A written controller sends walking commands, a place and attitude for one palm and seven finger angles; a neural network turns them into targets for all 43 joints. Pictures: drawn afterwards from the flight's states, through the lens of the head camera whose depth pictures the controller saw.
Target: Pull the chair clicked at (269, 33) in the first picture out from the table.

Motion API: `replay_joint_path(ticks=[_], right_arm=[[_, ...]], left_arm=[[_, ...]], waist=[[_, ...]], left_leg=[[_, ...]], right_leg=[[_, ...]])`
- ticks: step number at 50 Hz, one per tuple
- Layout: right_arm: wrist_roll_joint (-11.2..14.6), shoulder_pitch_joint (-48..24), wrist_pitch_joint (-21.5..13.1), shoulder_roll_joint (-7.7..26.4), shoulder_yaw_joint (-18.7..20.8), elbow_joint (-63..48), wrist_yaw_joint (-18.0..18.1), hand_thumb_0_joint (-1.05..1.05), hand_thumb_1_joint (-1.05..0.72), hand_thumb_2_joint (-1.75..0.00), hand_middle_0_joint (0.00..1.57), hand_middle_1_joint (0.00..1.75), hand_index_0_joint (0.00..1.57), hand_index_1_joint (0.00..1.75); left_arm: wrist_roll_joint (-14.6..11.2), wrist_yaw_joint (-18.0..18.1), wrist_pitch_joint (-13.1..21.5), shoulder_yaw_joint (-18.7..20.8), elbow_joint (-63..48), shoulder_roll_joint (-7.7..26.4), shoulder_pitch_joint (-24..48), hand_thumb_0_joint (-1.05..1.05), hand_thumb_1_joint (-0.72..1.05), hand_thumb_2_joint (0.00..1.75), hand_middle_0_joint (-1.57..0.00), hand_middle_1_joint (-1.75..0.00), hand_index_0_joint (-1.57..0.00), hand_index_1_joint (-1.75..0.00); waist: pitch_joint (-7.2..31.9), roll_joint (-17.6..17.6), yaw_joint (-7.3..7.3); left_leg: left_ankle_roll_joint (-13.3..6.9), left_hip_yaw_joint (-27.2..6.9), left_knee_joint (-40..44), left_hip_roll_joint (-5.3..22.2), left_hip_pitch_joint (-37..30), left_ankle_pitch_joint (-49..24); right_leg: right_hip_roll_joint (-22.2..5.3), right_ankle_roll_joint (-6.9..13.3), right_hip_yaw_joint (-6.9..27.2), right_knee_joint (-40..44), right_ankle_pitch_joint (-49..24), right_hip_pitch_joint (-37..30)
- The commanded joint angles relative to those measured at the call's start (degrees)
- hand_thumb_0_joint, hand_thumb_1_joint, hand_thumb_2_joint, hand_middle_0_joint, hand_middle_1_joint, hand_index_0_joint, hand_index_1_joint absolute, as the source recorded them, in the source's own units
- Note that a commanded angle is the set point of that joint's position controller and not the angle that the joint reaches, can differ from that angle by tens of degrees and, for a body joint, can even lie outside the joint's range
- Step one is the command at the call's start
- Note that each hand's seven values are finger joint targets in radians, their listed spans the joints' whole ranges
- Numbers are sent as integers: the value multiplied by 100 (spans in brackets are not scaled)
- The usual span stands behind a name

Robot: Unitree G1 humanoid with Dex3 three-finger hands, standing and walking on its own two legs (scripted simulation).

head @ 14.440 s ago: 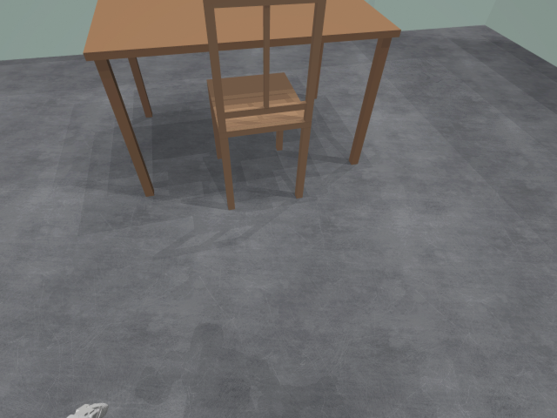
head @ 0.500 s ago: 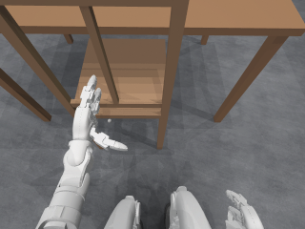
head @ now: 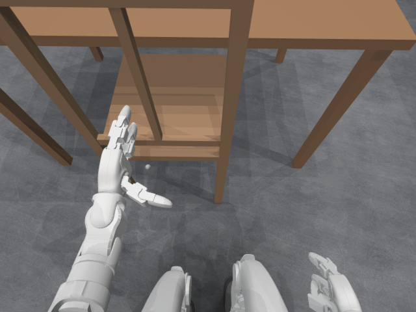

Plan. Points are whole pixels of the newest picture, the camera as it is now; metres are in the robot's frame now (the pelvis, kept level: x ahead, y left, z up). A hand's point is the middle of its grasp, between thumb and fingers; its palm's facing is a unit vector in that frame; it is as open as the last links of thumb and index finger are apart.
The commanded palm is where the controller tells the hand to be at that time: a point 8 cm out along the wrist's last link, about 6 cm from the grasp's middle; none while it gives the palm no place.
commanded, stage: push the fingers through the gap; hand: left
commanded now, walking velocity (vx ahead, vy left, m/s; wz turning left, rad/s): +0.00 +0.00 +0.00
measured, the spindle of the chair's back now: (143, 90) +0.52 +0.14 +0.06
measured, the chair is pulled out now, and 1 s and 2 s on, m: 0.00 0.00 0.00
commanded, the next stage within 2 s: hook a spindle and tug to test in 1.68 s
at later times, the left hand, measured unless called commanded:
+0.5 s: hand (151, 151) +0.41 +0.12 +0.03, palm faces -0.03 -1.00 -0.05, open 17.0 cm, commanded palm +0.39 +0.17 +0.03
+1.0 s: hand (150, 129) +0.46 +0.12 +0.03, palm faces +0.00 -1.00 -0.03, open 17.0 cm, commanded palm +0.43 +0.18 +0.02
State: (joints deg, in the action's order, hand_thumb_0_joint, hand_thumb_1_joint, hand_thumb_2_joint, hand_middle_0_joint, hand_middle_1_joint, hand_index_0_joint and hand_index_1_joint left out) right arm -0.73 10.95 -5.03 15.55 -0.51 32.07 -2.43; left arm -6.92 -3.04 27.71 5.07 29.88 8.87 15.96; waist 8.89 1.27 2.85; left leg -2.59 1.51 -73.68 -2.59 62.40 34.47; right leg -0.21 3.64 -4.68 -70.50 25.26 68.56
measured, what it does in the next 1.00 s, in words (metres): stands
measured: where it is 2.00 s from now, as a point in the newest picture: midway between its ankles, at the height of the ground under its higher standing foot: outside the picture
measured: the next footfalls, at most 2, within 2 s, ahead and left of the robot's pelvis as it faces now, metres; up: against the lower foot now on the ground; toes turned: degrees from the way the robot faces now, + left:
none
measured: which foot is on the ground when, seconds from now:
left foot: down 0.00-1.00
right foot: down 0.00-1.00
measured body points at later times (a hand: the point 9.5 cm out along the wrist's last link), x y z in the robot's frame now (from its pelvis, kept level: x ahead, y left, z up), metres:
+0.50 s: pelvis +0.00 +0.00 +0.00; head +0.12 -0.01 +0.43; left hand +0.40 +0.17 +0.03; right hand +0.13 -0.25 -0.12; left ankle +0.00 +0.09 -0.62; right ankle +0.07 -0.09 -0.62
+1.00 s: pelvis +0.00 +0.01 +0.00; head +0.13 +0.00 +0.43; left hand +0.45 +0.18 +0.03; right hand +0.07 -0.26 -0.12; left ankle +0.00 +0.09 -0.62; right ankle +0.07 -0.09 -0.62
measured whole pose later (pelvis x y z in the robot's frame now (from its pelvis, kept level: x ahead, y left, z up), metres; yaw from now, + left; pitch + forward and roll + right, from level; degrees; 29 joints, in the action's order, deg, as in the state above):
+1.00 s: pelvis +0.00 +0.01 +0.00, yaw -1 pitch +25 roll +0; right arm -2.0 16.0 -4.4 16.4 -0.2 35.8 -3.4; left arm -4.8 -2.9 31.3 14.2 53.0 12.9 37.4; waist 8.9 1.6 6.7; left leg -3.2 2.3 -73.8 -2.3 65.6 33.7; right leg 0.2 3.0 -3.9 -69.9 23.9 71.7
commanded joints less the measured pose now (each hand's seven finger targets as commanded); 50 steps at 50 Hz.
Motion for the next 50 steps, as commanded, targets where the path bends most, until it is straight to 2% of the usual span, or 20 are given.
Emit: replay_joint_path(ticks=[1, 4, 6, 8, 9, 12, 13, 15, 16, 18, 21, 30, 32, 34, 37, 39, 42, 44, 47, 50], right_arm=[[35, 282, -220, 724, 295, -645, 15, 0, -90, -90, 20, 30, 20, 30], [48, 294, -242, 731, 292, -662, 19, 0, -90, -90, 20, 30, 20, 30], [48, 333, -254, 736, 311, -587, 31, 0, -90, -90, 20, 30, 20, 30], [54, 343, -285, 775, 308, -567, 58, 0, -90, -90, 20, 30, 20, 30], [45, 336, -295, 765, 306, -543, 60, 0, -90, -90, 20, 30, 20, 30], [23, 398, -306, 781, 326, -476, 49, 0, -90, -90, 20, 30, 20, 30], [20, 418, -306, 806, 324, -473, 59, 0, -90, -90, 20, 30, 20, 30], [5, 442, -288, 785, 317, -427, 47, 0, -90, -90, 20, 30, 20, 30], [4, 460, -274, 795, 323, -418, 45, 0, -90, -90, 20, 30, 20, 30], [-6, 476, -258, 805, 327, -453, 37, 0, -90, -90, 20, 30, 20, 30], [-4, 527, -210, 780, 311, -410, 16, 0, -90, -90, 20, 30, 20, 30], [-35, 734, -190, 796, 303, -330, -10, 0, -90, -90, 20, 30, 20, 30], [-36, 782, -196, 800, 324, -301, -22, 0, -90, -90, 20, 30, 20, 30], [-29, 833, -190, 826, 315, -255, -22, 0, -90, -90, 20, 30, 20, 30], [-38, 915, -194, 860, 336, -194, -26, 0, -90, -90, 20, 30, 20, 30], [-59, 977, -204, 877, 344, -153, -30, 0, -90, -90, 20, 30, 20, 30], [-89, 1080, -184, 910, 373, -75, -55, 0, -90, -90, 20, 30, 20, 30], [-105, 1120, -162, 906, 368, -66, -73, 0, -90, -90, 20, 30, 20, 30], [-116, 1146, -107, 900, 344, -37, -82, 0, -90, -90, 20, 30, 20, 30], [-122, 1201, -71, 924, 330, -66, -79, 0, -90, -90, 20, 30, 20, 30]], left_arm=[[-87, -40, 432, 341, -1133, 722, 1108, 0, -50, 30, -6, -8, -6, -8], [-108, -136, 429, 248, -1287, 678, 1105, 0, -50, 30, -6, -8, -6, -8], [-136, -149, 418, 108, -1248, 536, 1340, 0, -50, 30, -6, -8, -6, -8], [-132, -133, 445, 216, -1230, 692, 1563, 0, -50, 30, -6, -8, -6, -8], [-106, -136, 467, 108, -1274, 602, 1680, 0, -50, 30, -6, -8, -6, -8], [-90, -69, 452, 134, -1087, 572, 1766, 0, -50, 30, -6, -8, -6, -8], [-55, -33, 461, 285, -1043, 771, 1869, 0, -50, 30, -6, -8, -6, -8], [-20, 1, 436, 226, -850, 656, 2048, 0, -50, 30, -6, -8, -6, -8], [-13, 33, 436, 365, -744, 773, 2035, 0, -50, 30, -6, -8, -6, -8], [28, 72, 436, 392, -681, 797, 2112, 0, -50, 30, -6, -8, -6, -8], [58, 103, 418, 292, -431, 658, 2399, 0, -50, 30, -6, -8, -6, -8], [42, 67, 551, 828, 143, 1106, 2820, 0, -50, 30, -6, -8, -6, -8], [56, 18, 599, 781, 121, 1083, 2915, 0, -50, 30, -6, -8, -6, -8], [54, -24, 590, 698, 371, 1021, 3175, 0, -50, 30, -6, -8, -6, -8], [51, -44, 633, 728, 515, 1042, 3446, 0, -50, 30, -6, -8, -6, -8], [87, -36, 682, 747, 533, 1095, 3723, 0, -50, 30, -6, -8, -6, -8], [105, 1, 715, 832, 821, 1114, 3758, 0, -50, 30, -6, -8, -6, -8], [145, 28, 750, 956, 941, 1226, 3864, 0, -50, 30, -6, -8, -6, -8], [201, 63, 763, 1014, 1223, 1289, 4134, 0, -50, 30, -6, -8, -6, -8], [242, 38, 810, 1256, 1436, 1605, 4254, 0, -50, 30, -6, -8, -6, -8]], waist=[[2475, -355, 44], [2519, -43, 28], [2426, -246, 167], [2344, -175, 165], [2423, 5, 177], [2460, -112, 188], [2514, -9, 168], [2481, -85, 223], [2495, -155, 176], [2635, -13, 161], [2531, -87, 240], [2695, -240, 234], [2822, -63, 238], [2584, -150, 379], [2623, -73, 397], [2780, 233, 426], [2804, -52, 457], [2870, 92, 424], [2667, -65, 500], [2809, -68, 467]], left_leg=[[87, -265, 1018, 8, -228, -1512], [94, -284, 1048, 20, -421, -1616], [85, -305, 1001, 36, -431, -1557], [91, -353, 1023, 39, -439, -1479], [100, -350, 1010, 36, -524, -1532], [117, -383, 1014, 41, -532, -1561], [123, -379, 1003, 32, -531, -1586], [124, -372, 1004, 32, -509, -1570], [129, -370, 1020, 27, -444, -1506], [131, -376, 1032, 23, -510, -1614], [136, -360, 1053, 26, -439, -1571], [103, -237, 1036, -15, -159, -1530], [109, -212, 1020, -11, -230, -1542], [98, -264, 1046, 9, -232, -1507], [105, -278, 1055, 8, -277, -1417], [138, -324, 1054, 19, -527, -1609], [157, -351, 1029, 35, -514, -1813], [156, -316, 1011, 17, -478, -1823], [124, -295, 1021, 10, -244, -1599], [96, -260, 987, -11, -106, -1507]], right_leg=[[-12, -210, 728, 945, -1041, -2852], [2, -182, 659, 903, -1105, -2742], [5, -213, 639, 940, -1040, -2621], [19, -191, 607, 911, -903, -2481], [3, -192, 606, 887, -949, -2430], [2, -198, 561, 871, -945, -2400], [13, -179, 560, 827, -954, -2379], [8, -198, 554, 839, -949, -2357], [4, -197, 576, 859, -886, -2412], [24, -181, 543, 802, -991, -2412], [25, -195, 556, 840, -983, -2407], [46, -198, 704, 928, -1147, -2794], [42, -198, 730, 937, -1152, -2774], [68, -197, 663, 945, -1102, -2594], [67, -195, 669, 980, -947, -2500], [83, -177, 577, 877, -1073, -2307], [97, -187, 540, 848, -1266, -2355], [103, -181, 555, 816, -1303, -2370], [102, -191, 588, 875, -1153, -2389], [103, -188, 657, 863, -1118, -2507]])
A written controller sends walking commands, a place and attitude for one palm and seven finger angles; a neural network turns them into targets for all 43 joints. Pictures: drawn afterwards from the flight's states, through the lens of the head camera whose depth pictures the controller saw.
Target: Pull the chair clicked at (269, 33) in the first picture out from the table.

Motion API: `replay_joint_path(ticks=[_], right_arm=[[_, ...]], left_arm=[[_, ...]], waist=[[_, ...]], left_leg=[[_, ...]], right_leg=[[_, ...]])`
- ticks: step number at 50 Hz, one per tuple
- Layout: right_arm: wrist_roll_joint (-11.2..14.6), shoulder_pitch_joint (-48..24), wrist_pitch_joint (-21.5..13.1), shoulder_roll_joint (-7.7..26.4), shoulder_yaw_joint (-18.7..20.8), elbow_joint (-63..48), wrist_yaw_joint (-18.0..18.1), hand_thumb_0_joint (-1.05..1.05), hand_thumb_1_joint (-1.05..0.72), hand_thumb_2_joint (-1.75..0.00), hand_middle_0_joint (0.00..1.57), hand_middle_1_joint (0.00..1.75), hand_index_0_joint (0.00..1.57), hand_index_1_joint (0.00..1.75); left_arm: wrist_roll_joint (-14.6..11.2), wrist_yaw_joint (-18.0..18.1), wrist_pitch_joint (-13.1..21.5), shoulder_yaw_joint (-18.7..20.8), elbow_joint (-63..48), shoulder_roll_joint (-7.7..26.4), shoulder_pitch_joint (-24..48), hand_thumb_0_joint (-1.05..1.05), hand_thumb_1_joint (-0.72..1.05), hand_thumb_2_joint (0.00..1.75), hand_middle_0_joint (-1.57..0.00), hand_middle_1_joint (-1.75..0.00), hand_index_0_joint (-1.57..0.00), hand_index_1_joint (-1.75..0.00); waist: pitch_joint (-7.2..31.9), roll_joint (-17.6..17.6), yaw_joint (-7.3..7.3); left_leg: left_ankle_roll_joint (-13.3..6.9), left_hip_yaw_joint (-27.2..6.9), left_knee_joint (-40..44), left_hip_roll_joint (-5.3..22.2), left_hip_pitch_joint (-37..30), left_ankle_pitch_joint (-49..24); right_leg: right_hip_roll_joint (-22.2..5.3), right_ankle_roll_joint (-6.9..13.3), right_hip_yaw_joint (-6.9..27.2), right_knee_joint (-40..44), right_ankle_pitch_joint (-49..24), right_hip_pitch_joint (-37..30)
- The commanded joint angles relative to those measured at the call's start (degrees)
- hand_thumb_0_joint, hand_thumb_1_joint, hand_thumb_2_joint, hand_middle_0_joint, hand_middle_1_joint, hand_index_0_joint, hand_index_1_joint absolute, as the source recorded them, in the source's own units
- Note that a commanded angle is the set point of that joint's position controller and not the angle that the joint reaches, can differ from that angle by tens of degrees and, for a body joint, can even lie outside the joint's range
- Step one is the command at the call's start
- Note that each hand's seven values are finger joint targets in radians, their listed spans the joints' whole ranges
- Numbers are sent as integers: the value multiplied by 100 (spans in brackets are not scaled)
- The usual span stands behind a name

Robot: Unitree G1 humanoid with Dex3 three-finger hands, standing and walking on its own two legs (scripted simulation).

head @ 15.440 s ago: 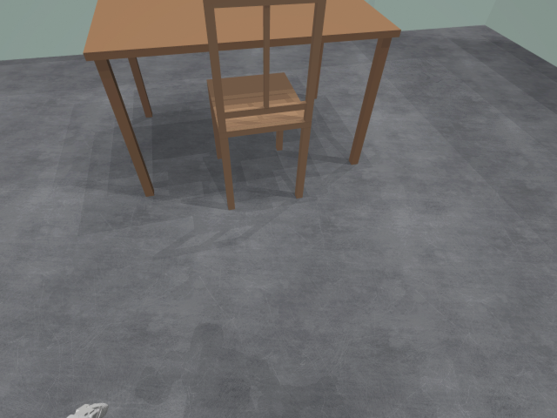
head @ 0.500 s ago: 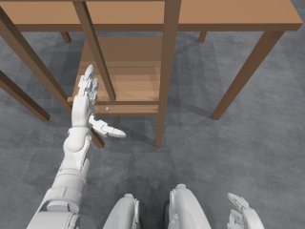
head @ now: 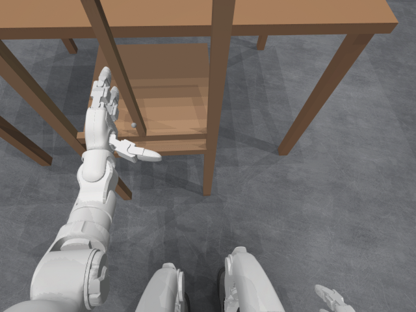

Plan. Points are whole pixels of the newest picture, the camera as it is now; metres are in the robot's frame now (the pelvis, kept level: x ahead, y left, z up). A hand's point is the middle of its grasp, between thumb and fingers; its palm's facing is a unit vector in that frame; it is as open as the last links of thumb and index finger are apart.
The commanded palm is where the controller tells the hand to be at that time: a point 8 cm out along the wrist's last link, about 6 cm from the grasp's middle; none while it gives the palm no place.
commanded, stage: push the fingers through the gap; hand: left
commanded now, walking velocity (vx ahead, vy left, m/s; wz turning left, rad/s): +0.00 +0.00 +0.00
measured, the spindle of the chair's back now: (123, 84) +0.53 +0.14 +0.07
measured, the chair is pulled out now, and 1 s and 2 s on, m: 0.00 0.00 0.00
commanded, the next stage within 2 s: hook a spindle and tug to test in 0.68 s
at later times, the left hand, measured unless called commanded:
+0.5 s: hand (137, 110) +0.49 +0.12 +0.03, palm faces +0.01 -1.00 -0.02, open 17.0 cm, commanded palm +0.46 +0.17 +0.03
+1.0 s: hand (134, 113) +0.48 +0.12 +0.03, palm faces +0.02 -1.00 -0.02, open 16.5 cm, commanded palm +0.46 +0.17 +0.03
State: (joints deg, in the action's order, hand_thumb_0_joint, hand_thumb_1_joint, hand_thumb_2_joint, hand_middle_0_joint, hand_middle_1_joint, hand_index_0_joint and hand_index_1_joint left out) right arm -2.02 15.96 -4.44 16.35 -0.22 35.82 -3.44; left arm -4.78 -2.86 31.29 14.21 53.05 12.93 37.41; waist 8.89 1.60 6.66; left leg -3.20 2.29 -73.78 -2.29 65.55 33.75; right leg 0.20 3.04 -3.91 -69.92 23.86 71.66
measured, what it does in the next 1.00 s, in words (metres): stands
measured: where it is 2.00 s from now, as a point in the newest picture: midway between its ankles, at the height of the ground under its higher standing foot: outside the picture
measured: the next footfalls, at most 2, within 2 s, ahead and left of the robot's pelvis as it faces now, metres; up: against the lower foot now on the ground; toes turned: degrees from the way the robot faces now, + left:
none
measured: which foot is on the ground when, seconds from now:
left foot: down 0.00-1.00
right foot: down 0.00-1.00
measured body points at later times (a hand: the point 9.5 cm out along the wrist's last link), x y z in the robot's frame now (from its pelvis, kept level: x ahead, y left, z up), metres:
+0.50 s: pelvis +0.00 +0.01 +0.00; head +0.15 +0.01 +0.42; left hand +0.49 +0.17 +0.03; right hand +0.04 -0.26 -0.12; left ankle +0.01 +0.09 -0.62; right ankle +0.08 -0.09 -0.62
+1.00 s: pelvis +0.00 +0.00 +0.00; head +0.15 +0.00 +0.43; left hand +0.48 +0.17 +0.04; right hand +0.06 -0.26 -0.12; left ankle +0.01 +0.09 -0.62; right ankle +0.08 -0.09 -0.62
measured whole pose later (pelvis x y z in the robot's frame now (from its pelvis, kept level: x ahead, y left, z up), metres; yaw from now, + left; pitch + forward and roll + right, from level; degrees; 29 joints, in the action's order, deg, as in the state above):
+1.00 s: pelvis +0.00 +0.00 +0.00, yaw +0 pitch +26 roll -1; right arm -2.7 16.7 -1.0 16.2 -0.5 35.6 -4.4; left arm -3.5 -2.4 33.8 16.0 61.6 15.1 44.5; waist 8.6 1.7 7.9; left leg -3.2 1.8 -73.7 -2.1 66.6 33.5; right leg 0.5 3.0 -4.3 -69.1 23.3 72.3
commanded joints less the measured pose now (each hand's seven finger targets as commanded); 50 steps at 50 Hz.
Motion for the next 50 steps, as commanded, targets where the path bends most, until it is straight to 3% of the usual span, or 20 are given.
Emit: replay_joint_path(ticks=[1, 5, 11, 14, 15, 17, 20, 22, 24, 27, 29, 32, 34, 39, 41, 42, 43, 44, 46, 50], right_arm=[[2, 701, -125, 831, 297, -429, 21, 0, -90, -90, 20, 30, 20, 30], [-23, 829, -89, 862, 322, -388, -5, 0, -90, -90, 20, 30, 20, 30], [-35, 953, -6, 937, 317, -253, -13, 0, -90, -90, 20, 30, 20, 30], [-88, 1062, 34, 973, 326, -256, -22, 0, -90, -90, 20, 30, 20, 30], [-99, 1085, 56, 940, 339, -261, -51, 0, -90, -90, 20, 30, 20, 30], [-97, 1102, 130, 936, 338, -255, -83, 0, -90, -90, 20, 30, 20, 30], [-87, 1099, 236, 922, 321, -297, -109, 0, -90, -90, 20, 30, 20, 30], [-83, 1075, 285, 918, 306, -361, -107, 0, -90, -90, 20, 30, 20, 30], [-88, 1054, 284, 906, 304, -423, -98, 0, -90, -90, 20, 30, 20, 30], [-89, 1069, 283, 879, 349, -387, -125, 0, -90, -90, 20, 30, 20, 30], [-70, 1044, 285, 875, 335, -323, -118, 0, -90, -90, 20, 30, 20, 30], [-69, 1016, 277, 894, 304, -307, -78, 0, -90, -90, 20, 30, 20, 30], [-93, 1011, 248, 882, 302, -318, -73, 0, -90, -90, 20, 30, 20, 30], [-78, 998, 235, 866, 307, -293, -86, 0, -90, -90, 20, 30, 20, 30], [-55, 963, 260, 868, 287, -310, -75, 0, -90, -90, 20, 30, 20, 30], [-41, 935, 261, 849, 276, -339, -79, 0, -90, -90, 20, 30, 20, 30], [-50, 922, 237, 842, 292, -360, -76, 0, -90, -90, 20, 30, 20, 30], [-59, 962, 238, 878, 307, -343, -66, 0, -90, -90, 20, 30, 20, 30], [-67, 947, 219, 849, 322, -339, -82, 0, -90, -90, 20, 30, 20, 30], [-59, 941, 226, 872, 304, -319, -67, 0, -90, -90, 20, 30, 20, 30]], left_arm=[[30, 1, 477, 291, -919, 1154, 2283, 0, -50, 30, -6, -8, -6, -8], [-3, -71, 499, 298, -755, 1136, 2434, 0, -50, 30, -6, -8, -6, -8], [75, -71, 501, 178, -257, 1102, 3212, 0, -50, 30, -6, -8, -6, -8], [129, 3, 603, 344, -384, 1334, 3391, 0, -50, 30, -6, -8, -6, -8], [130, 10, 591, 239, -314, 1134, 3253, 0, -50, 30, -6, -8, -6, -8], [147, 31, 538, 283, -85, 1125, 2988, 0, -50, 30, -6, -8, -6, -8], [187, 73, 481, 308, -39, 1117, 2861, 0, -50, 30, -6, -8, -6, -8], [194, 136, 485, 496, -71, 1318, 2785, 0, -50, 30, -6, -8, -6, -8], [227, 171, 596, 536, -480, 1442, 2904, 0, -50, 30, -6, -8, -6, -8], [200, 214, 645, 298, -636, 1125, 2751, 0, -50, 30, -6, -8, -6, -8], [210, 208, 612, 113, -419, 917, 2856, 0, -50, 30, -6, -8, -6, -8], [234, 243, 616, 416, -311, 1319, 2909, 0, -50, 30, -6, -8, -6, -8], [250, 241, 695, 389, -497, 1314, 3084, 0, -50, 30, -6, -8, -6, -8], [164, 108, 670, 308, -218, 1148, 2730, 0, -50, 30, -6, -8, -6, -8], [172, 64, 610, 361, -60, 1234, 2696, 0, -50, 30, -10, -19, -10, -19], [173, 39, 603, 189, -115, 1055, 2836, 0, -50, 30, -11, -24, -11, -24], [159, 26, 637, 168, -291, 1048, 3059, 0, -50, 30, -13, -30, -13, -30], [149, 42, 667, 295, -377, 1199, 3006, 0, -50, 30, -15, -35, -15, -35], [102, 40, 672, 145, -405, 972, 2970, 0, -50, 30, -18, -46, -18, -46], [139, 63, 657, 255, -227, 1126, 2993, 0, -50, 30, -25, -68, -25, -68]], waist=[[2854, 30, 116], [3056, 57, 167], [2760, 184, 382], [3264, 462, 317], [3322, 442, 313], [3184, 182, 301], [2990, 262, 261], [2950, 23, 216], [3245, 346, 146], [3240, 220, 225], [2874, 155, 342], [2771, 73, 271], [3038, 363, 246], [2937, 72, 279], [2691, -14, 264], [2685, 32, 298], [2805, 331, 313], [3000, 335, 255], [3099, 248, 310], [2861, 76, 303]], left_leg=[[159, -333, 991, -43, -469, -1450], [191, -387, 936, -12, -721, -1790], [220, -529, 977, 24, -804, -1490], [323, -624, 956, 43, -1203, -2050], [338, -602, 920, 41, -1288, -2258], [310, -568, 910, 53, -1088, -2266], [309, -534, 957, 59, -996, -2198], [229, -470, 992, 30, -716, -1919], [263, -502, 1006, 37, -941, -2059], [306, -523, 998, 80, -1174, -2283], [299, -559, 1029, 99, -1088, -2078], [206, -450, 1066, 31, -699, -1587], [240, -483, 1059, 18, -947, -1736], [213, -428, 995, 18, -778, -1867], [178, -389, 1027, -1, -530, -1585], [165, -403, 1046, -8, -528, -1447], [179, -409, 1040, -10, -756, -1544], [213, -450, 1026, 5, -917, -1743], [221, -438, 965, 9, -966, -1870], [185, -434, 975, -6, -670, -1636]], right_leg=[[58, -126, 583, 802, -998, -2788], [96, -120, 511, 735, -1274, -2689], [111, -121, 401, 766, -781, -2129], [128, -97, 330, 618, -1105, -2136], [139, -101, 320, 615, -1251, -2145], [144, -110, 329, 642, -1345, -2271], [147, -104, 330, 670, -1288, -2244], [147, -111, 397, 736, -1233, -2526], [142, -99, 410, 674, -1318, -2543], [163, -115, 369, 729, -1441, -2504], [165, -128, 337, 766, -1238, -2274], [135, -120, 451, 853, -1001, -2550], [133, -104, 438, 800, -1087, -2501], [130, -115, 450, 809, -1335, -2651], [120, -115, 504, 874, -1134, -2694], [117, -119, 506, 891, -1001, -2637], [122, -98, 487, 866, -1044, -2526], [119, -95, 453, 810, -1159, -2537], [131, -119, 449, 808, -1273, -2539], [115, -119, 485, 824, -1130, -2578]])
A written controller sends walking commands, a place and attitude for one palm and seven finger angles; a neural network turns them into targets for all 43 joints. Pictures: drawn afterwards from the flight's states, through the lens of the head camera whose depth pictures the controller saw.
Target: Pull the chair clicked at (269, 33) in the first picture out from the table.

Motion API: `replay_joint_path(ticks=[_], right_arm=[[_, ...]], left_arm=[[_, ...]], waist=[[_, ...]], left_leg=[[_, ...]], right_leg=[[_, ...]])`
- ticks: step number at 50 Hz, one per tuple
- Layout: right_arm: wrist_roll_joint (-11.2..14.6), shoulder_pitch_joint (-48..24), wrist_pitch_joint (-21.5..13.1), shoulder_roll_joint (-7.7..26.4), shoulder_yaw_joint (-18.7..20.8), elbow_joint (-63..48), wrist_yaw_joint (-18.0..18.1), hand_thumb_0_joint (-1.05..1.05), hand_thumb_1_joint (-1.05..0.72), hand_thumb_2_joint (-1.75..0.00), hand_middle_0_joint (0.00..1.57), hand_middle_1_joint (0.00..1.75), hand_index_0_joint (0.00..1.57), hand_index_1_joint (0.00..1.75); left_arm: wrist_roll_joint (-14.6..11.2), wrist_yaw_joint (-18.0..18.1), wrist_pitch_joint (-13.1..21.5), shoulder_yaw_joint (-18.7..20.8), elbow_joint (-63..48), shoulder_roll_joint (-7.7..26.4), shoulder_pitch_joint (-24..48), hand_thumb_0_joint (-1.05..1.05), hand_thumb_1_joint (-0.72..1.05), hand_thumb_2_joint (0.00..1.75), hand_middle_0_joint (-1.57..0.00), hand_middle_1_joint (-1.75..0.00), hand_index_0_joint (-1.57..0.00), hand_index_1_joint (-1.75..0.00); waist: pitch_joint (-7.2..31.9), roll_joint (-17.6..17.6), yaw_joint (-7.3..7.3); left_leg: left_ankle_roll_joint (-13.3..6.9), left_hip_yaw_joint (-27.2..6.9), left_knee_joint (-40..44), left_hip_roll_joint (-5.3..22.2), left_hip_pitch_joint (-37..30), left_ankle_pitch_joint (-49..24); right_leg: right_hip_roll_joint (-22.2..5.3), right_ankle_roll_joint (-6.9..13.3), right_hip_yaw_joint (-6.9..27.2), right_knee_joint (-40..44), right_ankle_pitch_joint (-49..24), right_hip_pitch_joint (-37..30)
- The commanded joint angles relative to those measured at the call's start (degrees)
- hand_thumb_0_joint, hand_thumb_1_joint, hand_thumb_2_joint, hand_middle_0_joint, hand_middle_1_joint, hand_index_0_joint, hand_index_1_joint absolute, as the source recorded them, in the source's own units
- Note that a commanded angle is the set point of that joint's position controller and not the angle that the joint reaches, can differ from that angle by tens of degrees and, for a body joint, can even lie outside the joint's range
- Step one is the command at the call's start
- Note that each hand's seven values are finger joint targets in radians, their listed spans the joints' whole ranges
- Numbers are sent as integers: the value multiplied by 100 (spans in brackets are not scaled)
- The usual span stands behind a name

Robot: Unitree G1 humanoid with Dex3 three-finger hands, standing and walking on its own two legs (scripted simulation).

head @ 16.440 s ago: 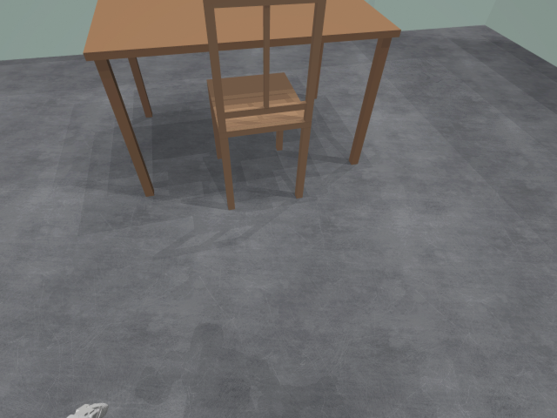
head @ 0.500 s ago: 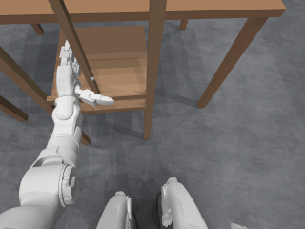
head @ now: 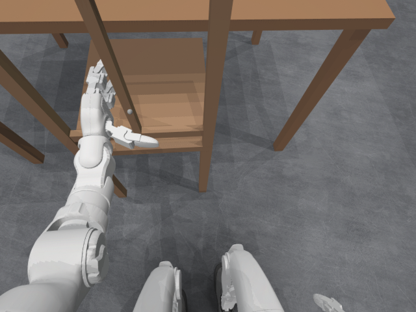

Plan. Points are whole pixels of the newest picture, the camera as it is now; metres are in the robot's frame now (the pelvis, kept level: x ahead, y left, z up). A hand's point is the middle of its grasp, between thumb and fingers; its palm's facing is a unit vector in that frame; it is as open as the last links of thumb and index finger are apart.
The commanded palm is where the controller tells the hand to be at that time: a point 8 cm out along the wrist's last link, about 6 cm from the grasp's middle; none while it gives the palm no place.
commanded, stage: hook a spindle and tug to test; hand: left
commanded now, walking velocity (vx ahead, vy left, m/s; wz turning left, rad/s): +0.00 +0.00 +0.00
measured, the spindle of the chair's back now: (118, 81) +0.53 +0.14 +0.07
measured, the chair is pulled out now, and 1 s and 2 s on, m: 0.00 0.00 0.06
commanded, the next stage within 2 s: step backward, pulling the chair out in 1.28 s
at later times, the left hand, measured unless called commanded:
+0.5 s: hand (134, 107) +0.49 +0.11 +0.03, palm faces +0.04 -1.00 -0.02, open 8.7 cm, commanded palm +0.46 +0.16 +0.03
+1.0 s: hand (134, 109) +0.49 +0.11 +0.03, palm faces +0.02 -1.00 -0.02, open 5.3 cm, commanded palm +0.43 +0.16 +0.03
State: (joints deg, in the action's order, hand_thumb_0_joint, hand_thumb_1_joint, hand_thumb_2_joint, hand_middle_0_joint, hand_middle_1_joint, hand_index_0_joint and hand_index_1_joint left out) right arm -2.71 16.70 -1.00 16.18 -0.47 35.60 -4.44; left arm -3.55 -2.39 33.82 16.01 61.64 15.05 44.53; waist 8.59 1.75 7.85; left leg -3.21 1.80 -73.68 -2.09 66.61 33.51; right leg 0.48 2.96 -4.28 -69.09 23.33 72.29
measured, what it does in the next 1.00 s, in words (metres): stands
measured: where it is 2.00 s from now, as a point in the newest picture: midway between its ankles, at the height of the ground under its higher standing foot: outside the picture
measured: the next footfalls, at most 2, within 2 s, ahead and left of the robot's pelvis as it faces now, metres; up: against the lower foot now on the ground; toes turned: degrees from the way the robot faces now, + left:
none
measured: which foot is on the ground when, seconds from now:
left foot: down 0.00-1.00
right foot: down 0.00-1.00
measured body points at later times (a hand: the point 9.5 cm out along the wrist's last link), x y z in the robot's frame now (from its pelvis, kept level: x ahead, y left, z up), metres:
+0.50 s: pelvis +0.00 +0.00 +0.00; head +0.15 +0.00 +0.42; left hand +0.48 +0.17 +0.04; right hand +0.05 -0.26 -0.13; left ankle +0.00 +0.09 -0.62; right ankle +0.08 -0.09 -0.62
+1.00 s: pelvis +0.02 +0.00 +0.01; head +0.17 -0.01 +0.43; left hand +0.48 +0.17 +0.04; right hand +0.08 -0.26 -0.12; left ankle +0.00 +0.09 -0.62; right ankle +0.08 -0.09 -0.62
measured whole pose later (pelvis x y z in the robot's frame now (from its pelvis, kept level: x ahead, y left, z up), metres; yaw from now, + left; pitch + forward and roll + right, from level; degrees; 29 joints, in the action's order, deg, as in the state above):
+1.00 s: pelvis +0.02 +0.00 +0.01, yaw -1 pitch +27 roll -1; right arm -2.3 17.4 -0.7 15.4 0.3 33.7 -5.6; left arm -5.0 -0.6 30.0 14.6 50.1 12.7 36.3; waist 9.5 2.1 7.4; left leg -3.2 2.8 -71.3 -1.4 63.7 34.8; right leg 1.7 2.8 -3.0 -67.6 24.5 70.4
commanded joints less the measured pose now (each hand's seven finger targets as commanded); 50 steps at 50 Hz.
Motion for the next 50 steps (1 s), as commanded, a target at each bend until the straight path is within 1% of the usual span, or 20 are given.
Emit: replay_joint_path(ticks=[1, 3, 4, 5, 8, 10, 14, 16, 18, 22, 23, 27, 29, 32, 35, 36, 37, 46, 48, 50], right_arm=[[12, 859, -115, 888, 329, -304, 36, 0, -90, -90, 20, 30, 20, 30], [0, 865, -127, 876, 328, -311, 30, 0, -90, -90, 20, 30, 20, 30], [-5, 875, -127, 890, 336, -285, 32, 0, -90, -90, 20, 30, 20, 30], [-18, 894, -123, 899, 339, -288, 33, 0, -90, -90, 20, 30, 20, 30], [-22, 903, -118, 879, 339, -336, 16, 0, -90, -90, 20, 30, 20, 30], [-15, 919, -85, 890, 335, -284, 23, 0, -90, -90, 20, 30, 20, 30], [-23, 921, -80, 870, 358, -331, -16, 0, -90, -90, 20, 30, 20, 30], [-13, 927, -75, 870, 353, -314, -15, 0, -90, -90, 20, 30, 20, 30], [-9, 908, -99, 854, 342, -320, -10, 0, -90, -90, 20, 30, 20, 30], [-22, 945, -107, 870, 350, -294, -11, 0, -90, -90, 20, 30, 20, 30], [-20, 950, -118, 863, 353, -307, -16, 0, -90, -90, 20, 30, 20, 30], [-29, 992, -86, 858, 348, -272, -23, 0, -90, -90, 20, 30, 20, 30], [-25, 991, -88, 863, 363, -309, -26, 0, -90, -90, 20, 30, 20, 30], [-13, 999, -63, 849, 379, -319, -45, 0, -90, -90, 20, 30, 20, 30], [8, 948, -68, 843, 388, -396, -50, 0, -90, -90, 20, 30, 20, 30], [15, 925, -68, 818, 384, -403, -64, 0, -90, -90, 20, 30, 20, 30], [16, 924, -65, 816, 387, -412, -71, 0, -90, -90, 20, 30, 20, 30], [49, 852, -100, 784, 414, -548, -87, 0, -90, -90, 20, 30, 20, 30], [55, 832, -132, 774, 420, -627, -91, 0, -90, -90, 20, 30, 20, 30], [77, 802, -138, 730, 425, -641, -104, 0, -90, -90, 20, 30, 20, 30]], left_arm=[[38, 30, 411, 59, -1089, 918, 2324, 0, -50, 30, -27, -74, -27, -74], [65, 56, 448, -43, -1248, 841, 2530, 0, -50, 30, -31, -85, -31, -85], [66, 76, 436, 12, -1145, 878, 2500, 0, -50, 30, -32, -90, -32, -90], [57, 103, 438, 111, -1138, 964, 2436, 0, -44, 32, -34, -96, -34, -96], [56, 105, 421, -33, -1204, 773, 2363, 0, -28, 40, -39, -112, -39, -112], [86, 145, 373, 67, -1056, 890, 2363, 0, -16, 44, -43, -123, -43, -123], [80, 197, 376, -65, -1285, 670, 2215, 0, 6, 54, -50, -145, -50, -145], [81, 185, 356, -60, -1168, 706, 2139, 0, 17, 59, -50, -145, -50, -145], [97, 170, 393, -139, -1242, 650, 2342, 0, 28, 64, -50, -145, -50, -145], [105, 178, 412, -9, -1222, 794, 2178, 0, 51, 73, -50, -145, -50, -145], [125, 158, 422, -99, -1193, 713, 2158, 0, 56, 76, -50, -145, -50, -145], [143, 146, 405, -66, -1121, 745, 2154, 0, 79, 85, -50, -145, -50, -145], [105, 129, 409, -91, -1275, 682, 2105, 0, 90, 90, -50, -145, -50, -145], [54, 121, 346, -51, -1286, 661, 1794, 0, 90, 90, -50, -145, -50, -145], [28, 68, 339, -60, -1547, 664, 1498, 0, 90, 90, -50, -145, -50, -145], [14, 60, 315, -179, -1591, 517, 1413, 0, 90, 90, -50, -145, -50, -145], [-11, 72, 280, -145, -1563, 500, 1280, 0, 90, 90, -50, -145, -50, -145], [-68, 79, 179, -148, -2088, 470, 426, 0, 90, 90, -50, -145, -50, -145], [-111, 78, 167, -99, -2388, 504, 170, 0, 90, 90, -50, -145, -50, -145], [-146, 62, 97, -270, -2481, 285, -175, 0, 90, 90, -50, -145, -50, -145]], waist=[[2901, 141, 187], [3053, 371, 206], [3044, 285, 224], [3087, 178, 204], [3220, 205, 199], [3026, 96, 219], [3262, 303, 161], [3043, -27, 205], [2978, 150, 224], [3085, 101, 151], [3044, 243, 177], [2993, 181, 170], [3247, 320, 156], [3190, 56, 105], [3294, 208, 2], [3211, 262, 11], [3125, 103, -1], [3101, -32, -126], [3285, 127, -231], [3215, 47, -243]], left_leg=[[189, -380, 978, -29, -798, -1575], [221, -448, 976, -23, -1018, -1671], [222, -434, 956, -16, -1026, -1721], [222, -439, 942, -17, -986, -1755], [234, -456, 952, -8, -1050, -1920], [243, -457, 959, 6, -973, -1885], [283, -447, 961, 12, -1231, -2107], [231, -408, 977, 7, -935, -1868], [208, -405, 1007, -9, -920, -1689], [208, -362, 994, -14, -902, -1762], [222, -387, 997, -12, -996, -1796], [216, -369, 999, -16, -926, -1859], [246, -392, 970, -2, -1174, -2167], [222, -335, 956, -3, -1026, -2184], [254, -332, 988, 8, -1139, -2360], [273, -336, 1010, 17, -1183, -2377], [261, -332, 1026, 23, -1117, -2343], [262, -263, 1013, 49, -1097, -2703], [278, -250, 1029, 45, -1175, -2893], [298, -252, 1055, 78, -1261, -3078]], right_leg=[[84, -107, 524, 748, -1036, -2612], [96, -93, 483, 680, -1039, -2461], [96, -103, 471, 686, -1070, -2451], [100, -108, 479, 681, -1108, -2531], [108, -106, 454, 631, -1275, -2575], [107, -112, 444, 655, -1220, -2519], [118, -102, 420, 648, -1339, -2511], [120, -118, 468, 723, -1283, -2680], [107, -101, 486, 739, -1140, -2607], [107, -97, 509, 740, -1228, -2745], [119, -89, 484, 714, -1223, -2609], [107, -90, 492, 732, -1315, -2712], [117, -86, 457, 661, -1519, -2669], [120, -96, 497, 718, -1657, -2894], [113, -79, 491, 670, -1797, -2948], [121, -78, 471, 683, -1774, -2893], [128, -81, 461, 706, -1766, -2946], [125, -81, 496, 658, -2204, -3209], [113, -62, 515, 625, -2372, -3347], [111, -75, 478, 646, -2457, -3349]])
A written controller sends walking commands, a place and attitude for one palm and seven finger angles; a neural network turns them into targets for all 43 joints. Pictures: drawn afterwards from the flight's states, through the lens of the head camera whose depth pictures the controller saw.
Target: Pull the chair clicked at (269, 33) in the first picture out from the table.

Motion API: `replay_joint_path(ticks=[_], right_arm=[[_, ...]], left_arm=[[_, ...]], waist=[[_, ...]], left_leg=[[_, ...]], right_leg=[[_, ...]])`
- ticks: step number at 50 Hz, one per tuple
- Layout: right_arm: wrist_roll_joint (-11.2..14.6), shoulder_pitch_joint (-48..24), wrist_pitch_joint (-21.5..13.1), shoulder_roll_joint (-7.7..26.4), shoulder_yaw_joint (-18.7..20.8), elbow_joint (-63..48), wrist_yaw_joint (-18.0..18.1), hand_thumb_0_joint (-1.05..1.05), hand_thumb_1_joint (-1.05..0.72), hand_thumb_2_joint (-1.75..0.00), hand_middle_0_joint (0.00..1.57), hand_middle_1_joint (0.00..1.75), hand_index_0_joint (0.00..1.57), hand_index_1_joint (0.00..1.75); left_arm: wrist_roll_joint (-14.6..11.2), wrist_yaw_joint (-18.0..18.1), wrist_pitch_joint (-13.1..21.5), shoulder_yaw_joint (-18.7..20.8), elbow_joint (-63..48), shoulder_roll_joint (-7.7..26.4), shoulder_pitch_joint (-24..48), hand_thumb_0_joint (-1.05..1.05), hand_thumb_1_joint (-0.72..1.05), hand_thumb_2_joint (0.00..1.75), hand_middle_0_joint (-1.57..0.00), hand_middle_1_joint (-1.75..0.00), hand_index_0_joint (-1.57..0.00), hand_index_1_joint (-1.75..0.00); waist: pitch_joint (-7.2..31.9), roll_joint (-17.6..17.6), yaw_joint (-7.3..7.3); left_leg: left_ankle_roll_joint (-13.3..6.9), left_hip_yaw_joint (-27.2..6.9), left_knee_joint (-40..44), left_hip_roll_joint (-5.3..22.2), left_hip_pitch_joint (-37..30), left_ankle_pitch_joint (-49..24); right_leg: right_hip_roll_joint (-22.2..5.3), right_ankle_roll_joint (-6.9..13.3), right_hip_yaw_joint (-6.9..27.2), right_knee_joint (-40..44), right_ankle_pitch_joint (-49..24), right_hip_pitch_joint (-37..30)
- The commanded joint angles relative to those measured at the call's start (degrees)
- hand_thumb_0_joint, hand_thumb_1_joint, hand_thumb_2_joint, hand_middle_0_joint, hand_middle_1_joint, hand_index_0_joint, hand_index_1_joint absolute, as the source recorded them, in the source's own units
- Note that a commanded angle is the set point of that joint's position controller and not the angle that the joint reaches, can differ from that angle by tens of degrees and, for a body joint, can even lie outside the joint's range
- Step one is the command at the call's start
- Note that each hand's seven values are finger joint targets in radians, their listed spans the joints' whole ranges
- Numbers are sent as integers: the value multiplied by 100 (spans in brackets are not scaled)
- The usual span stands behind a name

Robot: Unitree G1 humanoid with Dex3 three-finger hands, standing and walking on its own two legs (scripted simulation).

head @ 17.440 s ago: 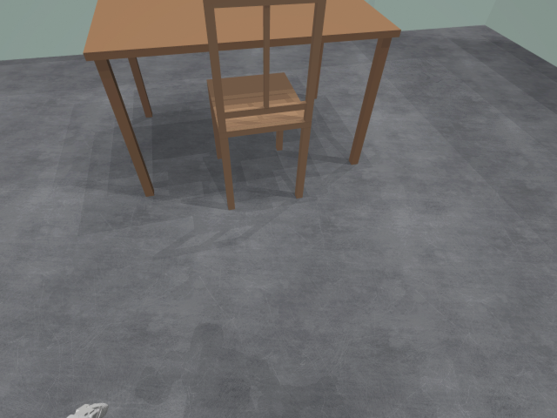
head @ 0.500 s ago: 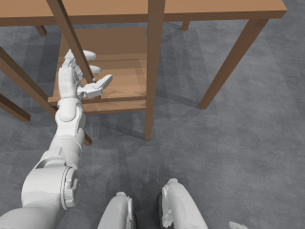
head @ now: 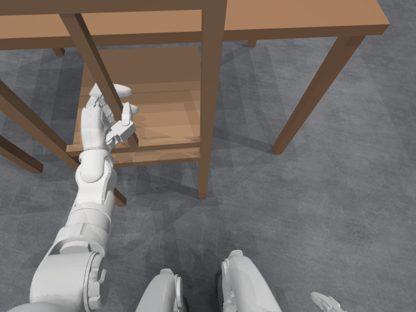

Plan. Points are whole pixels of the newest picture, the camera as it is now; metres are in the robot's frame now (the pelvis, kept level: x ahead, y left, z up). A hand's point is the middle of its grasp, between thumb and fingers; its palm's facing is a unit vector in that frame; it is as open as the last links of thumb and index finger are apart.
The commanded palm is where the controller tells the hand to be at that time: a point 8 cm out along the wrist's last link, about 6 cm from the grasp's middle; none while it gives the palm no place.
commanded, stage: hook a spindle and tug to test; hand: left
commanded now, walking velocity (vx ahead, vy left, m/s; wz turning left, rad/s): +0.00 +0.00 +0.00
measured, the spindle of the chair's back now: (112, 99) +0.50 +0.15 +0.06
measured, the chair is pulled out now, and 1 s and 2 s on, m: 0.00 0.06 0.13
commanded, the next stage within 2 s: step backward, pulling the chair out in 0.28 s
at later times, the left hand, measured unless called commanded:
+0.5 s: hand (129, 133) +0.44 +0.12 +0.03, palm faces +0.04 -0.99 -0.11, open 5.4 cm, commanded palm +0.40 +0.17 +0.02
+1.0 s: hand (135, 142) +0.41 +0.11 +0.04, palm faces -0.08 -0.99 -0.15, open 5.0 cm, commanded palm +0.39 +0.16 +0.04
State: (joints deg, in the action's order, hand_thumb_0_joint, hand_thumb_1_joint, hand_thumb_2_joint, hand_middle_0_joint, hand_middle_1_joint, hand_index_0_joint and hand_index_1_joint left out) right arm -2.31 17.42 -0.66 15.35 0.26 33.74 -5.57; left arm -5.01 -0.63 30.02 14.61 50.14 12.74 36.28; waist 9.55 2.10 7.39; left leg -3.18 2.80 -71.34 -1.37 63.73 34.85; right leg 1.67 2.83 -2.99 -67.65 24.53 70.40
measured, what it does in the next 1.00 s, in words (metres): rises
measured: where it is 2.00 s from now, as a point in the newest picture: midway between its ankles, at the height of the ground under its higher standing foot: outside the picture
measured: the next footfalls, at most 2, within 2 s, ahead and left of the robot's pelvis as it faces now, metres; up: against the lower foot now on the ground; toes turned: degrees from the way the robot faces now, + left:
none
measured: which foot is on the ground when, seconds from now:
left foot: down 0.00-1.00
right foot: down 0.00-1.00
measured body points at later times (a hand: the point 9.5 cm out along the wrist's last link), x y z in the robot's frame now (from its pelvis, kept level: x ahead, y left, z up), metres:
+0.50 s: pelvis +0.01 +0.00 +0.04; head +0.15 -0.01 +0.46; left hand +0.43 +0.17 +0.04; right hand +0.11 -0.25 -0.10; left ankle -0.02 +0.09 -0.63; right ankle +0.06 -0.09 -0.63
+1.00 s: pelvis +0.02 +0.01 +0.10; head +0.14 -0.02 +0.54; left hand +0.41 +0.16 +0.06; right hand +0.02 -0.26 -0.04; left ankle -0.02 +0.09 -0.63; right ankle +0.06 -0.09 -0.63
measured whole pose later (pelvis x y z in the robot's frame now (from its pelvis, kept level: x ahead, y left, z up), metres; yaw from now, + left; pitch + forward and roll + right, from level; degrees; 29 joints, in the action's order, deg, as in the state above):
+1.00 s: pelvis +0.02 +0.01 +0.10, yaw -3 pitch +13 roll +0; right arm 2.0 17.4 8.7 13.8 2.7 40.0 4.4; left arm -3.8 2.1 15.3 5.8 57.0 10.9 29.4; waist -1.9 2.4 5.8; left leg -2.9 5.5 -31.3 -2.0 26.0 18.2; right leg 2.7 1.3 2.0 -29.9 9.3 33.5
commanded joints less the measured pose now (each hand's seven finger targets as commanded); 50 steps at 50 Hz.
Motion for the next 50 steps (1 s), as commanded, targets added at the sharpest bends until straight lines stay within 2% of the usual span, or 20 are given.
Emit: replay_joint_path(ticks=[1, 4, 7, 9, 10, 13, 17, 18, 19, 20, 21, 22, 24, 27, 31, 33, 36, 41, 44, 50], right_arm=[[46, 713, -180, 823, 353, -462, 12, 0, -90, -90, 20, 30, 20, 30], [54, 702, -207, 799, 372, -527, 8, 0, -90, -90, 20, 30, 20, 30], [72, 648, -223, 773, 374, -524, 7, 0, -90, -90, 20, 30, 20, 30], [66, 608, -239, 762, 378, -508, 11, 0, -90, -90, 20, 30, 20, 30], [71, 608, -236, 775, 385, -492, 23, 0, -90, -90, 20, 30, 20, 30], [71, 548, -260, 765, 382, -492, 58, 0, -90, -90, 20, 30, 20, 30], [66, 526, -258, 756, 395, -417, 86, 0, -90, -90, 20, 30, 20, 30], [66, 545, -255, 774, 389, -419, 103, 0, -90, -90, 20, 30, 20, 30], [64, 515, -261, 758, 373, -383, 117, 0, -90, -90, 20, 30, 20, 30], [432, 785, 330, 721, 486, -736, 370, 0, -90, -90, 20, 30, 20, 30], [548, 817, 522, 587, 494, -900, 571, 0, -90, -90, 20, 30, 20, 30], [604, 557, 669, 537, 437, -881, 698, 0, -90, -90, 20, 30, 20, 30], [646, 403, 921, 530, 332, -772, 866, 0, -90, -90, 20, 30, 20, 30], [655, 309, 1127, 627, 266, -616, 1014, 0, -90, -90, 20, 30, 20, 30], [574, 439, 1126, 671, 304, -355, 1083, 0, -90, -90, 20, 30, 20, 30], [543, 549, 1077, 683, 364, -212, 1089, 0, -90, -90, 20, 30, 20, 30], [470, 637, 990, 659, 436, -23, 1061, 0, -90, -90, 20, 30, 20, 30], [418, 661, 896, 670, 514, 133, 1022, 0, -90, -90, 20, 30, 20, 30], [377, 655, 847, 670, 549, 207, 1019, 0, -90, -90, 20, 30, 20, 30], [424, 559, 790, 706, 526, 301, 1074, 0, -90, -90, 20, 30, 20, 30]], left_arm=[[-22, -109, 468, -90, -1475, 583, 609, 0, 90, 90, -50, -145, -50, -145], [-49, -95, 418, -201, -1847, 470, 249, 0, 90, 90, -50, -145, -50, -145], [-49, -72, 377, -404, -2022, 283, 78, 0, 90, 90, -50, -145, -50, -145], [-43, -39, 379, -452, -2119, 234, 90, 0, 90, 90, -50, -145, -50, -145], [-23, -28, 367, -416, -2046, 279, -42, 0, 90, 90, -50, -145, -50, -145], [26, -31, 378, -587, -2238, 192, 179, 0, 90, 90, -50, -145, -50, -145], [28, -29, 329, -665, -2063, 62, 292, 0, 90, 90, -50, -145, -50, -145], [49, -14, 324, -588, -2031, 167, 409, 0, 90, 90, -50, -145, -50, -145], [82, -23, 341, -812, -2163, 20, 888, 0, 90, 90, -50, -145, -50, -145], [414, 324, -237, -305, -2935, 1700, 1857, 0, 90, 90, -50, -145, -50, -145], [379, 433, -585, -636, -2909, 1211, 1750, 0, 90, 90, -50, -145, -50, -145], [375, 494, -907, -815, -2445, 923, 1261, 0, 90, 90, -50, -145, -50, -145], [410, 578, -1348, -1099, -1491, 564, 614, 0, 90, 90, -50, -145, -50, -145], [400, 688, -1573, -1089, -730, 616, 586, 0, 90, 90, -50, -145, -50, -145], [430, 666, -1426, -1093, -388, 687, 945, 0, 90, 90, -50, -145, -50, -145], [448, 610, -1383, -1116, -289, 674, 979, 0, 90, 90, -50, -145, -50, -145], [470, 463, -1362, -1206, -210, 577, 914, 0, 90, 90, -50, -145, -50, -145], [501, 345, -1340, -1169, -200, 582, 761, 0, 90, 90, -50, -145, -50, -145], [523, 315, -1324, -1094, -286, 643, 664, 0, 90, 90, -50, -145, -50, -145], [527, 371, -1303, -1037, -265, 793, 718, 0, 90, 90, -50, -145, -50, -145]], waist=[[3050, 17, -227], [3192, 72, -283], [2973, -90, -248], [2918, 84, -228], [2868, -74, -244], [2869, 154, -184], [2787, -43, -131], [2818, 3, -133], [2820, 256, -34], [4002, 277, -190], [3599, 328, -75], [3176, 370, -87], [2375, -325, -63], [1758, -427, -107], [1868, 440, -153], [1990, 464, -159], [1929, 917, -214], [1766, 762, -264], [1834, 610, -278], [1762, 319, -236]], left_leg=[[318, -369, 848, 18, -972, -3253], [325, -379, 839, 46, -1144, -3619], [319, -378, 860, 57, -1096, -3507], [340, -379, 831, 54, -1181, -3493], [340, -389, 831, 58, -1136, -3448], [359, -418, 793, 50, -1212, -3458], [365, -435, 742, 46, -1193, -3414], [362, -467, 736, 38, -1183, -3389], [403, -512, 735, 46, -1351, -3454], [288, -285, 1840, 107, -2933, -2859], [191, -209, 2181, 51, -3036, -2710], [193, -262, 2353, 99, -2899, -2625], [148, -369, 2649, 195, -2627, -2235], [142, -525, 3313, 359, -3035, -2528], [251, -608, 3589, 578, -4162, -4592], [315, -675, 3572, 697, -4783, -5735], [469, -764, 3629, 877, -5618, -7016], [583, -740, 3771, 997, -6124, -7624], [592, -682, 3810, 1028, -6191, -7631], [451, -504, 3936, 890, -5386, -5889]], right_leg=[[-8, -51, 345, 507, -2577, -3164], [-16, -50, 336, 474, -2798, -3225], [-19, -67, 328, 516, -2734, -3194], [-24, -71, 304, 507, -2639, -3040], [-27, -71, 308, 501, -2604, -3047], [-40, -68, 298, 436, -2554, -2903], [-56, -85, 276, 458, -2477, -2826], [-52, -75, 266, 405, -2446, -2780], [-61, -77, 244, 402, -2389, -2610], [-477, -85, 973, 1648, -2508, -4737], [-484, -118, 939, 2014, -3023, -5109], [-536, -148, 911, 2104, -3076, -4964], [-598, -304, 877, 2382, -2948, -4959], [-623, -454, 774, 2741, -3350, -5079], [-585, -409, 674, 3013, -4286, -5045], [-494, -404, 647, 3126, -4440, -4890], [-343, -313, 607, 3254, -3491, -4344], [-229, -252, 596, 3492, -3133, -4225], [-241, -238, 641, 3559, -3419, -4437], [-475, -213, 835, 3677, -4333, -5047]])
